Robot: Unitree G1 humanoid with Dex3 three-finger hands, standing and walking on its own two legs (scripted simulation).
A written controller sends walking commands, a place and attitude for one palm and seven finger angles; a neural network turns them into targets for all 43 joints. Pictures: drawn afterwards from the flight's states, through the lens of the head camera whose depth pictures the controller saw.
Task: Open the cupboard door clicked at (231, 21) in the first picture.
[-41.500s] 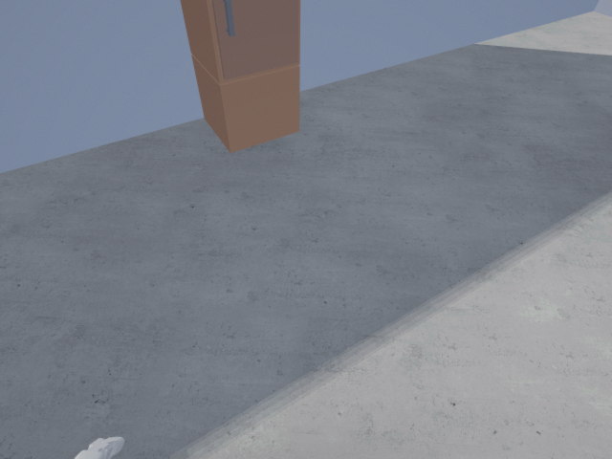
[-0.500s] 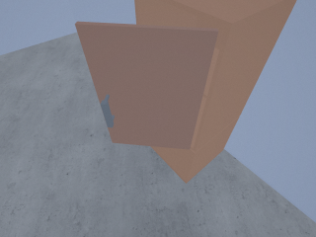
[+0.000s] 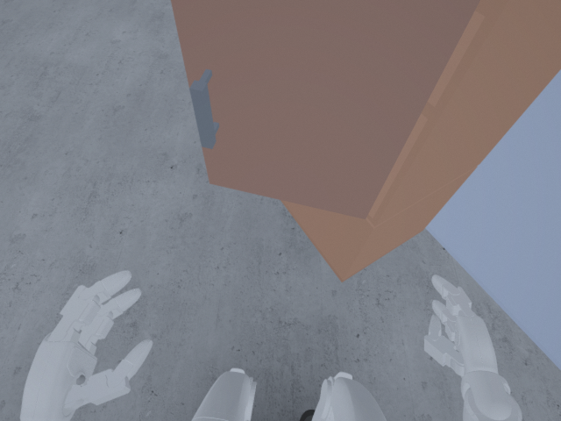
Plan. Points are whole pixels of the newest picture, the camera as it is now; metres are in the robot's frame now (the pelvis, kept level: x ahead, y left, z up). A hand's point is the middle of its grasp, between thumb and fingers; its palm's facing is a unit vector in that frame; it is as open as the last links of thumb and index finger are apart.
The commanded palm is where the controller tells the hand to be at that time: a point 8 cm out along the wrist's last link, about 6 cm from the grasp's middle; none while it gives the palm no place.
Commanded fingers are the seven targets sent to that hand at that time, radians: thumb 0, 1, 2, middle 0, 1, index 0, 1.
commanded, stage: raise the hand with hooked fingers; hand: left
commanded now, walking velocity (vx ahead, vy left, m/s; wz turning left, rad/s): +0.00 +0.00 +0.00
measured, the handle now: (207, 110) +0.59 +0.22 +0.03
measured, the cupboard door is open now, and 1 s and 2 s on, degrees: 44 44 44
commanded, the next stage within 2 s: move the hooked fingers beside the handle in 1.54 s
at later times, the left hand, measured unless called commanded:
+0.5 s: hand (110, 319) +0.22 +0.25 +0.02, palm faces -0.10 -0.99 -0.05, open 12.4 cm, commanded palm +0.20 +0.31 +0.04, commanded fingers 0.00 -0.36 0.36 -0.29 -1.11 -0.29 -1.11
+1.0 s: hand (78, 270) +0.26 +0.30 +0.04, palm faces -0.08 -0.99 -0.08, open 14.0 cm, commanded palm +0.25 +0.35 +0.04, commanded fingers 0.00 -0.50 0.30 -0.30 -1.20 -0.30 -1.20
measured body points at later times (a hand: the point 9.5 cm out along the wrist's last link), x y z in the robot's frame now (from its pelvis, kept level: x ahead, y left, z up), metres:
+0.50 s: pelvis -0.02 +0.03 +0.00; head +0.07 +0.04 +0.44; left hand +0.22 +0.30 +0.03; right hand +0.14 -0.25 -0.07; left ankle -0.01 +0.11 -0.63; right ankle +0.04 -0.09 -0.63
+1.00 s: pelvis -0.01 +0.04 +0.00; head +0.09 +0.06 +0.44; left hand +0.26 +0.36 +0.05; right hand +0.16 -0.21 -0.07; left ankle -0.01 +0.11 -0.63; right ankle +0.04 -0.09 -0.63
